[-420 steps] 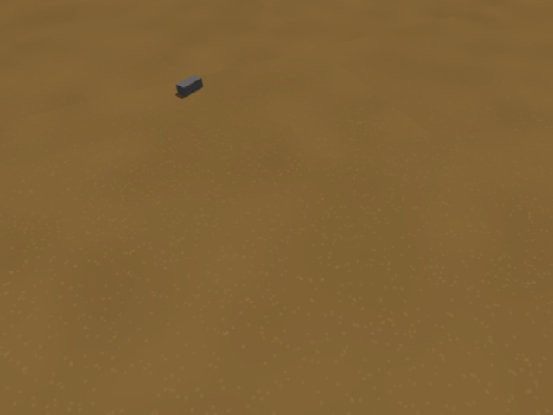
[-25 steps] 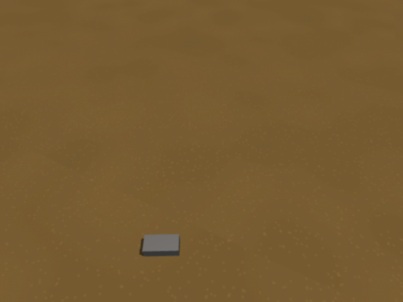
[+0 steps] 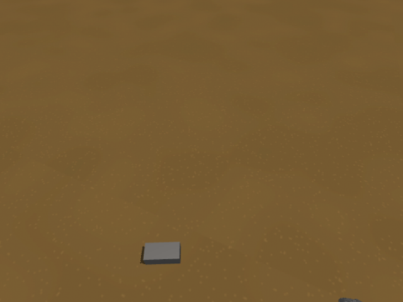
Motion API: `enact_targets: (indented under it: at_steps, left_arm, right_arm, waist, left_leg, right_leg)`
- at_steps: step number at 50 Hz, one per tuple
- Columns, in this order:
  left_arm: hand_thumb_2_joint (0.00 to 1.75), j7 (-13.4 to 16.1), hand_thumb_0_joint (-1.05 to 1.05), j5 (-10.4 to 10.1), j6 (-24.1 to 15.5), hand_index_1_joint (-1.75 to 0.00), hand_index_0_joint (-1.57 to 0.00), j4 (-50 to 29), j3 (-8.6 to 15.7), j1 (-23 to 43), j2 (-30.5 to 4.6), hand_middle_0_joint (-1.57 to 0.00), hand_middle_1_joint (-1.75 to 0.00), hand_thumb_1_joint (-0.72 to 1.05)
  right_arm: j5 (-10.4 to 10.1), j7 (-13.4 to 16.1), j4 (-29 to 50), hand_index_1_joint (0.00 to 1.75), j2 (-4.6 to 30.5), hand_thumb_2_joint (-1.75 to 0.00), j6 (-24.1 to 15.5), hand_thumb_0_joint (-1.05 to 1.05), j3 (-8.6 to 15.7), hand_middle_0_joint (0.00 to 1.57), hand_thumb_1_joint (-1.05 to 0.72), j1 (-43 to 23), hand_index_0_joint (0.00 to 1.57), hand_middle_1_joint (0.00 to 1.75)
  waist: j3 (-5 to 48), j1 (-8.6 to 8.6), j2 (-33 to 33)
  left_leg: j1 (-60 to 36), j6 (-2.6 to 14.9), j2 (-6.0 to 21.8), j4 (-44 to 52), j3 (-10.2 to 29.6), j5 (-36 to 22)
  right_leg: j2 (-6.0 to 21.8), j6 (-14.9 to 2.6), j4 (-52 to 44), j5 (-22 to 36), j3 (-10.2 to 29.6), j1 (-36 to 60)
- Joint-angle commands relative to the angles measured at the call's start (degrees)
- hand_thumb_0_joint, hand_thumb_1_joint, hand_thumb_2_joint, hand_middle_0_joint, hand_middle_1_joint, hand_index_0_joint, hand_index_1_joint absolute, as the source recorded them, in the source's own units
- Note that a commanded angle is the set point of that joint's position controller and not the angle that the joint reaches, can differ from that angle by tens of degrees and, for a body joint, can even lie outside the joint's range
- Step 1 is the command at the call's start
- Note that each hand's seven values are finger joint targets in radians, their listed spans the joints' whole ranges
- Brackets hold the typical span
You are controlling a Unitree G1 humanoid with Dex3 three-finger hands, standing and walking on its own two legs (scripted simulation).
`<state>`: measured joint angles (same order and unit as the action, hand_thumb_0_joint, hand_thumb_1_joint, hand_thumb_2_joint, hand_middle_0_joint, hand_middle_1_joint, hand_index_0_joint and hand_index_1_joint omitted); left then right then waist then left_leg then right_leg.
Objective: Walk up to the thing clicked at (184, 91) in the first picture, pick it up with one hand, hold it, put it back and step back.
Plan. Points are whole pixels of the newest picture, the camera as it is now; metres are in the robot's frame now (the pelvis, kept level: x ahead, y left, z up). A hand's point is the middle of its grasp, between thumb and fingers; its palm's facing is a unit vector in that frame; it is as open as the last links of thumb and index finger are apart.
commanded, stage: walk up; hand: left
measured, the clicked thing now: (162, 253) +0.47 +0.20 -0.74
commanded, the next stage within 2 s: stand in 0.72 s
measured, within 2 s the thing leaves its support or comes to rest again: neither
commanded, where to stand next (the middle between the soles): +0.10 +0.01 m, yaw +0 degrees
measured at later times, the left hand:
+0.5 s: hand out of the picture +0.09 +0.25 -0.15, palm faces -0.04 -0.94 -0.33, open 7.4 cm
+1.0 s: hand out of the picture +0.08 +0.25 -0.15, palm faces -0.04 -0.94 -0.35, open 7.4 cm
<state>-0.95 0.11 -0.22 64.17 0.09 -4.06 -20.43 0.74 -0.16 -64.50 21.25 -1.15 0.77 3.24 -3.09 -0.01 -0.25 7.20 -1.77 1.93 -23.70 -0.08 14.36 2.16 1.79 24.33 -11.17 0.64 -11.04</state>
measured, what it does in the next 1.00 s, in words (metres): stands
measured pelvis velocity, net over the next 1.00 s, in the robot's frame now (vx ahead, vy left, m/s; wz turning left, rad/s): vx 0.00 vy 0.00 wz -0.01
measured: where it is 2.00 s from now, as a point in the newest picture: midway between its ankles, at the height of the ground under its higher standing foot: outside the picture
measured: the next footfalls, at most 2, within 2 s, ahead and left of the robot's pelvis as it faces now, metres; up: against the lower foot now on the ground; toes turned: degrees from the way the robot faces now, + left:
none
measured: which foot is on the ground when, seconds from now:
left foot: down 0.00-1.00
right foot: down 0.00-1.00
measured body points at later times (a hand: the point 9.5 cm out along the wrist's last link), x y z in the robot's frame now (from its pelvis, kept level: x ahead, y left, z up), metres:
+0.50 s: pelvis +0.00 +0.00 +0.00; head +0.01 +0.00 +0.45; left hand +0.09 +0.30 -0.13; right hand +0.07 -0.30 -0.13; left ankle -0.02 +0.14 -0.74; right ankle +0.02 -0.14 -0.74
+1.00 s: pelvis +0.00 +0.00 +0.01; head +0.01 -0.01 +0.45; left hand +0.09 +0.30 -0.12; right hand +0.07 -0.31 -0.13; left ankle -0.02 +0.14 -0.74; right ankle +0.02 -0.14 -0.74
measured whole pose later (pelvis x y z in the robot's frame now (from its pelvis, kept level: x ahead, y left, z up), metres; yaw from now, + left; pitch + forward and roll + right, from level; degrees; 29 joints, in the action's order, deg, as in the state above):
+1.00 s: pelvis +0.00 +0.00 +0.01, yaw -1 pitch -3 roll +0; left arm -0.4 0.4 -0.5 65.0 -0.2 -5.0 -20.1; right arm 0.7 -0.7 -65.9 20.2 0.0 0.6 4.6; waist -3.4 -0.5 0.3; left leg 4.3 -2.2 2.5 -18.3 -0.7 11.4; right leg 1.6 1.6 19.2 -8.2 1.0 -8.5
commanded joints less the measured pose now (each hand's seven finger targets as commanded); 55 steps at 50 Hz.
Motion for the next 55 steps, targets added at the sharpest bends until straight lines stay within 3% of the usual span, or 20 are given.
enact_targets:
  at_steps: [1,9,15,28,35,36,44,49,53,55]
  left_arm:
    - [0.9,0.8,0.0,0.0,-1.2,-0.3,-0.2,-3.0,2.6,2.6,-12.3,-0.2,-0.3,0.9]
    - [0.9,0.9,0.0,0.2,-1.2,-0.3,-0.2,-2.9,2.7,2.7,-11.9,-0.2,-0.3,0.9]
    - [0.9,0.9,0.0,0.3,-1.4,-0.3,-0.2,-2.9,2.9,2.1,-11.7,-0.2,-0.3,0.9]
    - [0.9,0.9,0.0,0.4,-1.0,-0.3,-0.2,-2.9,2.9,1.8,-11.5,-0.2,-0.3,0.9]
    - [0.9,0.9,0.0,0.5,-0.8,-0.3,-0.2,-2.6,2.9,1.3,-11.2,-0.2,-0.3,0.9]
    - [0.9,1.0,0.0,0.2,-1.2,-0.3,-0.2,-3.0,2.7,1.8,-12.0,-0.2,-0.3,0.9]
    - [0.9,1.4,0.0,0.2,-1.7,-0.3,-0.2,-2.8,2.3,1.5,-12.1,-0.2,-0.3,0.9]
    - [0.9,1.4,0.0,0.1,-1.6,-0.3,-0.2,-2.7,2.2,1.8,-12.4,-0.2,-0.3,0.9]
    - [0.9,1.4,0.0,0.2,-1.6,-0.3,-0.2,-2.5,2.1,1.4,-12.3,-0.2,-0.3,0.9]
    - [0.9,1.4,0.0,0.2,-1.6,-0.3,-0.2,-2.3,2.3,1.4,-13.0,-0.2,-0.3,0.9]
  right_arm:
    - [-0.3,0.7,3.4,0.3,12.3,-0.9,-1.2,0.0,2.5,0.2,-0.9,-2.7,0.2,0.3]
    - [-0.2,0.6,2.9,0.3,12.1,-0.9,-1.1,0.0,2.5,0.2,-0.9,-2.0,0.2,0.3]
    - [-0.3,0.6,3.0,0.3,11.4,-0.9,-1.1,0.0,2.2,0.2,-0.9,-1.5,0.2,0.3]
    - [0.0,0.6,2.9,0.3,11.5,-0.9,-1.1,0.0,2.5,0.2,-0.9,-0.4,0.2,0.3]
    - [0.0,0.6,3.2,0.3,11.5,-0.9,-1.1,0.0,2.6,0.2,-0.9,-0.6,0.2,0.3]
    - [-0.3,0.6,2.9,0.3,11.3,-0.9,-0.8,0.0,2.4,0.2,-0.9,-1.1,0.2,0.3]
    - [-0.4,0.4,2.4,0.3,11.1,-0.9,-0.4,0.0,2.3,0.2,-0.9,-0.5,0.2,0.3]
    - [-0.3,0.2,1.9,0.3,10.8,-0.9,-0.1,0.0,2.0,0.2,-0.9,-0.8,0.2,0.3]
    - [-0.3,0.2,1.8,0.3,11.2,-0.9,-0.1,0.0,2.1,0.2,-0.9,-0.7,0.2,0.3]
    - [-0.3,0.1,1.8,0.3,10.5,-0.9,-0.1,0.0,2.0,0.2,-0.9,-0.7,0.2,0.3]
  waist:
    - [5.3,0.08,-0.1]
    - [5.0,-0.12,-0.2]
    - [6.1,0.06,-1.0]
    - [4.9,-0.08,0.0]
    - [3.2,0.12,0.4]
    - [2.8,0.0,0.8]
    - [6.6,-0.44,-0.7]
    - [5.1,-0.38,-0.3]
    - [4.9,-0.14,0.2]
    - [3.6,-0.21,-1.3]
  left_leg:
    - [0.2,3.27,5.0,5.0,3.2,-10.2]
    - [-0.3,2.99,4.8,6.4,2.7,-8.2]
    - [-1.8,2.93,4.9,6.0,2.3,-10.1]
    - [-0.7,2.89,5.3,7.9,2.2,-8.8]
    - [-0.2,3.01,5.1,8.3,2.4,-6.1]
    - [-0.1,2.43,5.7,8.6,3.1,-9.0]
    - [-3.4,2.18,5.8,7.9,2.8,-13.1]
    - [-2.0,2.0,5.5,8.9,2.7,-8.9]
    - [-1.3,2.25,5.7,9.1,3.0,-8.1]
    - [-1.7,2.2,5.6,9.3,3.1,-6.5]
  right_leg:
    - [4.7,-3.04,-4.5,8.9,4.0,3.3]
    - [4.5,-2.9,-5.8,7.2,4.3,3.7]
    - [4.8,-2.8,-6.0,10.2,4.6,4.2]
    - [4.2,-2.62,-5.5,9.8,4.2,4.7]
    - [3.7,-2.6,-6.0,6.7,4.4,3.0]
    - [4.7,-2.47,-6.7,9.1,4.9,3.2]
    - [5.2,-2.39,-6.9,13.5,4.5,5.3]
    - [5.0,-2.38,-7.9,9.2,4.4,4.7]
    - [5.1,-2.37,-8.0,9.0,4.4,5.1]
    - [4.9,-2.44,-8.5,5.6,4.6,3.3]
